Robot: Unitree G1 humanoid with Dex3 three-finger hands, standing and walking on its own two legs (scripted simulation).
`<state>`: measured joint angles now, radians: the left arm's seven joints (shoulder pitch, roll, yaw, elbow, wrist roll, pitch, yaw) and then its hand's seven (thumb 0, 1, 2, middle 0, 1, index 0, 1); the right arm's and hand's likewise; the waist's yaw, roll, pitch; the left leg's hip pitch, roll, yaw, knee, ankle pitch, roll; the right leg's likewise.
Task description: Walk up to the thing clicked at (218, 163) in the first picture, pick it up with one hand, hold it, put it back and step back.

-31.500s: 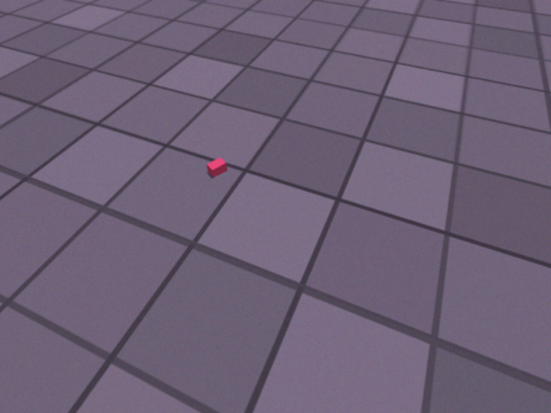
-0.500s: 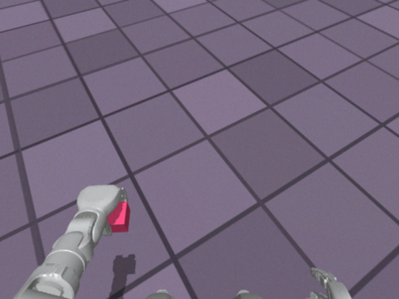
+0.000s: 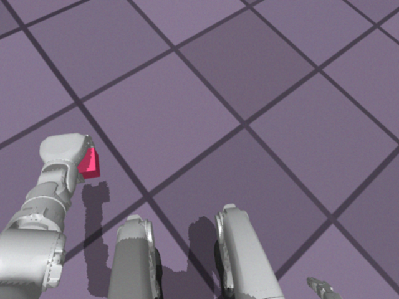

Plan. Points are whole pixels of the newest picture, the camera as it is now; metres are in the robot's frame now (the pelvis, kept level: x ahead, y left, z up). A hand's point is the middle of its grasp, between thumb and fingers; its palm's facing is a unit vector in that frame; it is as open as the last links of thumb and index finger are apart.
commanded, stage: crouch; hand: left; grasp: from above
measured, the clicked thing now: (77, 165) +0.43 +0.25 -0.16
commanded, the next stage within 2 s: lower in 1.08 s
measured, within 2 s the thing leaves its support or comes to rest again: neither
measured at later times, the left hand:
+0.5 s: hand (89, 172) +0.44 +0.26 -0.28, palm faces -0.44 -0.03 -0.90, open 8.5 cm
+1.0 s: hand (96, 175) +0.45 +0.26 -0.34, palm faces -0.45 -0.03 -0.89, open 8.5 cm
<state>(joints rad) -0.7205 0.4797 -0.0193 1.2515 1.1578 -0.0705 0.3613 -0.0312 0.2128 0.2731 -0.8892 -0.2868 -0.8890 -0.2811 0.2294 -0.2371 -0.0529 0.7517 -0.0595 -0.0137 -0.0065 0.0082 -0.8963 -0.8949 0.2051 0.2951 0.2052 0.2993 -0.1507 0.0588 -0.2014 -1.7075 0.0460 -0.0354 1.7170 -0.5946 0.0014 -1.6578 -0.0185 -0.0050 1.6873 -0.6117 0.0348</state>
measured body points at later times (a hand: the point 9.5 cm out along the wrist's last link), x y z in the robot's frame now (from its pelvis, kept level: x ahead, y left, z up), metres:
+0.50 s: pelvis -0.01 -0.01 -0.12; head +0.22 +0.03 +0.26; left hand +0.46 +0.26 -0.23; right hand +0.06 -0.29 -0.24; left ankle +0.08 +0.12 -0.50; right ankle +0.07 -0.14 -0.50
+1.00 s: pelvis -0.02 +0.00 -0.19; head +0.21 +0.04 +0.20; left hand +0.47 +0.26 -0.29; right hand +0.01 -0.28 -0.30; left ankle +0.07 +0.12 -0.50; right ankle +0.07 -0.14 -0.50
